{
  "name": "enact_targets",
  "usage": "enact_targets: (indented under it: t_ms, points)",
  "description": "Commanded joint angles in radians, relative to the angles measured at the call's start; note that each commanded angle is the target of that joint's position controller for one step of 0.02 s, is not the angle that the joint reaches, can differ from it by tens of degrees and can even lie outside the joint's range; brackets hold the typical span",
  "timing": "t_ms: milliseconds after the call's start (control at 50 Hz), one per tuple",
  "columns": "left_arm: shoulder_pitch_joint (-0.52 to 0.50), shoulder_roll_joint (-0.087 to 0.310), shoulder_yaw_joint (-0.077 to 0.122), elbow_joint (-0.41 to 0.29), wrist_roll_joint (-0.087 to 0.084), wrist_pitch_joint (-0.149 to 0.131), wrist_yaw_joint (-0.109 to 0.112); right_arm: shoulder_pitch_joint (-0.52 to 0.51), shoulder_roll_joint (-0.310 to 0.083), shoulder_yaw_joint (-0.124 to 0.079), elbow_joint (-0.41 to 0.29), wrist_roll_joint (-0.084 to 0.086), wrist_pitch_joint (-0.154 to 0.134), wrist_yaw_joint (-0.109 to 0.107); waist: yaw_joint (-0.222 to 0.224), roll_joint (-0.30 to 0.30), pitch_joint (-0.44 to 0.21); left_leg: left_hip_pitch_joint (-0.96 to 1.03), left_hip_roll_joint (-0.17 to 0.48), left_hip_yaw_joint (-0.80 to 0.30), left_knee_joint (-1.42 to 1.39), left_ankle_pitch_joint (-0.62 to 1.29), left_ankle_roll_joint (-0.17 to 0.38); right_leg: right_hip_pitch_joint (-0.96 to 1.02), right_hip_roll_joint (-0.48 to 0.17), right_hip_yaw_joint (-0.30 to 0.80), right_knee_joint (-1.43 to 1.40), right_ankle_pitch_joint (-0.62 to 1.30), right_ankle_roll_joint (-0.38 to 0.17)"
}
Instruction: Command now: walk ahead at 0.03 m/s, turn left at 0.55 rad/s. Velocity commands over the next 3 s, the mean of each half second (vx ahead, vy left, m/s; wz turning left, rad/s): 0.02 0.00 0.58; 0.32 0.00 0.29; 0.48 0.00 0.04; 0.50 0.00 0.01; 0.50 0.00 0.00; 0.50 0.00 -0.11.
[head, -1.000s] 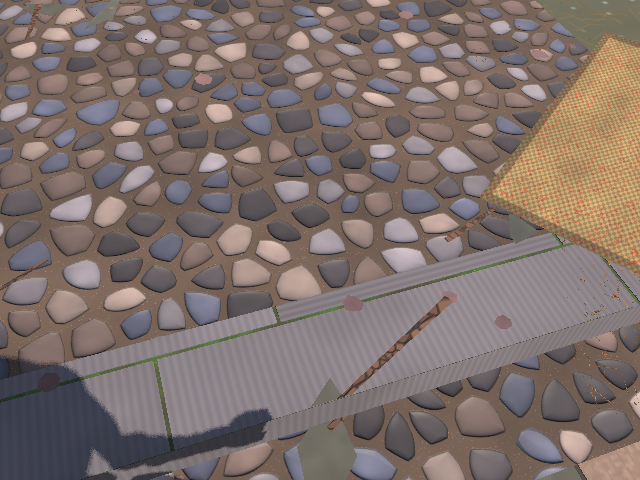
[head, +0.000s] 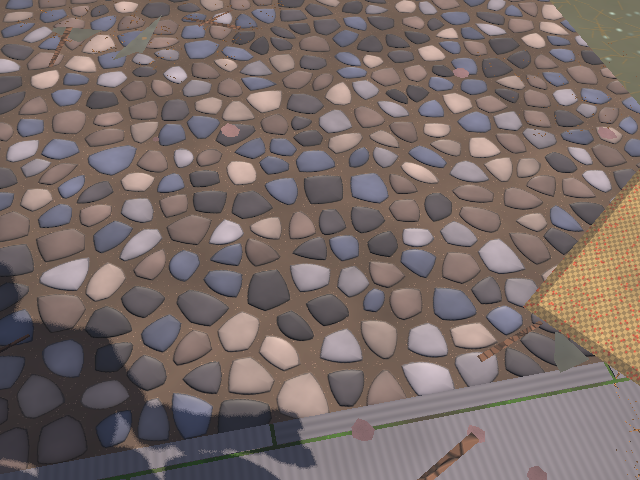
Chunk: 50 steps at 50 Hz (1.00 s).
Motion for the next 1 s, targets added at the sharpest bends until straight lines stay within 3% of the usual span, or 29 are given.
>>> enact_targets:
  t_ms: [20, 60, 140, 240, 340, 380, 400, 420, 440, 460, 480, 500, 520, 540, 580, 620, 700, 720, 740, 760, 780, 800, 820, 840, 860, 880, 920, 960, 1000]
  points:
    - [-0.06, 0.117, 0.039, -0.083, 0.006, -0.008, 0.02, -0.044, -0.17, -0.042, -0.086, 0.024, -0.035, -0.016, 0.008, 0.096, -0.068, 0.168, 0.281, -0.362, -0.279, 0.457, 0.169, -0.254, 0.006, 0.145, 0.141, 0.086, 0.015]
    - [-0.032, 0.096, 0.04, -0.076, 0.015, -0.013, 0.017, -0.056, -0.155, -0.034, -0.099, 0.014, -0.029, -0.022, 0.027, 0.103, -0.117, 0.144, 0.237, -0.313, -0.26, 0.553, 0.158, -0.18, 0.032, 0.137, 0.141, 0.162, 0.025]
    - [-0.07, 0.059, 0.027, -0.088, 0.002, -0.02, 0.015, -0.019, -0.178, -0.043, -0.105, 0.018, -0.023, -0.027, 0.004, 0.12, -0.142, 0.211, 0.215, -0.332, -0.242, 0.533, 0.153, -0.183, 0.051, 0.15, -0.047, 0.202, 0.046]
    - [-0.122, 0.074, 0.025, -0.104, -0.002, -0.027, 0.004, -0.047, -0.205, -0.053, -0.137, 0.013, -0.008, -0.028, -0.015, 0.173, -0.13, 0.141, 0.199, -0.413, -0.251, 0.324, 0.149, -0.077, 0.072, 0.166, -0.235, 0.207, 0.05]
    - [-0.107, 0.095, 0.029, -0.11, -0.012, -0.053, -0.017, -0.069, -0.2, -0.052, -0.162, 0.015, 0.0, -0.022, -0.013, 0.205, -0.157, 0.175, 0.19, -0.521, -0.21, 0.422, 0.142, 0.021, 0.095, 0.178, -0.393, 0.17, 0.021]
    - [-0.059, 0.099, 0.032, -0.103, -0.015, -0.066, -0.029, -0.095, -0.2, -0.051, -0.175, 0.027, 0.007, -0.027, 0.021, 0.2, -0.165, 0.167, 0.161, -0.536, -0.177, 0.455, 0.119, 0.114, 0.098, 0.167, -0.555, 0.248, -0.003]
    - [-0.015, 0.112, 0.038, -0.089, -0.013, -0.07, -0.034, -0.109, -0.195, -0.049, -0.184, 0.035, 0.012, -0.032, 0.045, 0.187, -0.166, 0.123, 0.126, -0.513, -0.147, 0.404, 0.083, 0.213, 0.078, 0.158, -0.677, 0.366, -0.02]
    - [0.019, 0.154, 0.051, -0.085, 0.0, -0.067, -0.033, -0.086, -0.157, -0.04, -0.192, 0.033, 0.015, -0.035, 0.038, 0.116, -0.191, 0.005, 0.076, -0.464, -0.061, 0.238, 0.034, 0.36, -0.037, 0.23, -0.7, 0.451, -0.064]
    - [-0.004, 0.237, 0.067, -0.094, 0.02, -0.053, -0.024, -0.03, -0.101, -0.027, -0.205, 0.026, 0.011, -0.029, -0.028, -0.173, -0.174, -0.217, -0.09, -0.269, 0.152, -0.168, -0.029, 0.462, -0.257, 0.462, -0.704, 0.697, -0.19]
    - [-0.007, 0.198, 0.059, -0.114, 0.051, -0.056, -0.029, -0.04, -0.189, -0.053, -0.211, 0.02, -0.001, -0.022, -0.002, -0.237, -0.162, -0.32, -0.1, -0.208, 0.403, -0.351, -0.082, 0.402, -0.39, 0.599, -0.73, 0.805, -0.342]
    - [-0.045, 0.153, 0.047, -0.138, 0.042, -0.06, -0.025, -0.015, -0.243, -0.072, -0.19, 0.022, -0.003, -0.015, -0.017, -0.141, -0.159, -0.331, -0.04, -0.219, 0.539, -0.265, -0.099, 0.386, -0.364, 0.522, -0.739, 0.679, -0.333]
    - [-0.038, 0.087, 0.016, -0.139, 0.047, -0.034, -0.026, 0.035, -0.181, -0.052, -0.131, -0.06, 0.01, 0.014, -0.027, -0.025, -0.121, -0.264, -0.044, -0.168, 0.557, -0.17, -0.083, 0.324, -0.284, 0.408, -0.749, 0.515, -0.269]
    - [-0.052, 0.085, 0.013, -0.142, 0.051, -0.023, -0.028, 0.035, -0.148, -0.045, -0.128, -0.059, 0.02, 0.037, -0.027, -0.061, -0.078, -0.268, -0.038, -0.147, 0.567, -0.096, -0.085, 0.288, -0.205, 0.326, -0.778, 0.369, -0.219]
    - [-0.045, 0.105, 0.016, -0.144, 0.048, -0.022, -0.026, 0.021, -0.141, -0.039, -0.131, -0.047, 0.028, 0.06, -0.013, -0.122, -0.052, -0.287, -0.031, -0.126, 0.554, -0.06, -0.092, 0.295, -0.165, 0.285, -0.804, 0.277, -0.202]
    - [0.007, 0.126, 0.022, -0.139, 0.043, -0.027, -0.033, -0.015, -0.138, -0.031, -0.134, -0.03, 0.033, 0.083, 0.028, -0.148, -0.039, -0.273, -0.039, -0.1, 0.476, -0.049, -0.107, 0.315, -0.148, 0.264, -0.83, 0.196, -0.201]
    - [0.065, 0.137, 0.027, -0.123, 0.041, -0.039, -0.041, -0.061, -0.117, -0.018, -0.139, -0.029, 0.026, 0.082, 0.059, -0.141, -0.035, -0.249, -0.038, -0.096, 0.338, -0.07, -0.107, 0.366, -0.169, 0.266, -0.836, 0.163, -0.207]
    - [0.097, 0.142, 0.033, -0.101, 0.045, -0.048, -0.059, -0.075, -0.082, 0.008, -0.122, -0.029, 0.004, 0.064, 0.068, -0.182, -0.014, -0.036, -0.041, -0.008, 0.026, -0.159, -0.059, 0.32, -0.172, 0.211, -0.815, 0.235, -0.21]
    - [0.109, 0.146, 0.034, -0.092, 0.042, -0.046, -0.063, -0.051, -0.079, 0.011, -0.111, -0.025, -0.003, 0.056, 0.052, -0.175, -0.01, 0.037, -0.05, 0.015, -0.065, -0.108, -0.042, 0.297, -0.174, 0.206, -0.795, 0.295, -0.214]
    - [0.099, 0.143, 0.033, -0.087, 0.027, -0.042, -0.063, 0.014, -0.058, 0.017, -0.082, -0.028, -0.014, 0.047, 0.004, -0.144, -0.014, 0.159, -0.059, 0.036, -0.202, 0.02, -0.023, 0.248, -0.163, 0.182, -0.743, 0.353, -0.206]
    - [0.096, 0.11, 0.022, -0.086, 0.019, -0.042, -0.061, 0.092, -0.06, 0.018, -0.045, -0.035, -0.029, 0.037, -0.036, -0.088, -0.037, 0.313, -0.063, 0.015, -0.282, 0.08, -0.015, 0.169, -0.135, 0.146, -0.651, 0.399, -0.185]
    - [0.076, 0.05, 0.003, -0.102, 0.023, -0.047, -0.06, 0.19, -0.101, 0.01, -0.016, -0.046, -0.048, 0.031, -0.082, 0.045, -0.091, 0.475, 0.07, -0.159, -0.33, 0.039, -0.006, 0.056, -0.072, 0.069, -0.457, 0.34, -0.146]
    - [0.036, -0.022, -0.022, -0.174, 0.025, -0.056, -0.066, 0.264, -0.248, -0.02, -0.017, -0.041, -0.051, 0.024, -0.095, 0.319, -0.105, 0.588, 0.335, -0.556, -0.402, 0.017, 0.084, -0.222, 0.055, -0.046, -0.226, 0.03, -0.087]
    - [-0.009, 0.086, 0.004, -0.166, 0.048, -0.045, -0.057, 0.328, -0.256, -0.031, 0.016, -0.026, -0.051, 0.02, -0.133, 0.216, -0.037, 0.496, 0.394, -0.63, -0.397, -0.001, 0.181, -0.297, 0.025, 0.039, -0.041, -0.052, -0.087]
    - [0.0, 0.099, 0.012, -0.154, 0.044, -0.042, -0.066, 0.264, -0.203, -0.015, 0.006, -0.024, -0.054, 0.023, -0.086, 0.141, 0.026, 0.437, 0.35, -0.564, -0.4, -0.091, 0.187, -0.322, -0.009, 0.08, 0.048, 0.015, -0.095]
    - [0.016, 0.093, 0.009, -0.136, 0.033, -0.048, -0.08, 0.194, -0.151, 0.001, -0.006, -0.024, -0.056, 0.027, -0.054, 0.121, 0.063, 0.367, 0.295, -0.494, -0.434, -0.163, 0.159, -0.313, -0.03, 0.094, 0.053, 0.103, -0.098]
    - [0.033, 0.089, 0.01, -0.126, 0.029, -0.053, -0.089, 0.156, -0.126, 0.011, -0.012, -0.023, -0.06, 0.024, -0.03, 0.139, 0.077, 0.334, 0.249, -0.432, -0.47, -0.139, 0.132, -0.293, -0.04, 0.086, 0.041, 0.176, -0.092]
    - [0.076, 0.065, 0.005, -0.098, 0.048, -0.049, -0.096, 0.166, -0.112, 0.016, 0.006, -0.019, -0.076, 0.019, -0.01, 0.152, 0.046, 0.309, 0.205, -0.335, -0.466, 0.108, 0.132, -0.249, -0.024, 0.049, 0.125, 0.255, -0.07]
    - [0.065, 0.04, -0.001, -0.104, 0.05, -0.04, -0.09, 0.217, -0.111, 0.014, 0.034, -0.014, -0.088, 0.021, -0.009, 0.148, 0.028, 0.315, 0.212, -0.296, -0.447, 0.246, 0.165, -0.309, -0.023, 0.03, 0.273, 0.233, -0.056]
    - [-0.023, 0.034, -0.003, -0.145, 0.048, -0.034, -0.083, 0.272, -0.104, 0.014, 0.066, -0.015, -0.095, 0.017, -0.023, 0.115, 0.063, 0.354, 0.243, -0.307, -0.464, 0.255, 0.197, -0.458, -0.037, 0.039, 0.38, 0.204, -0.048]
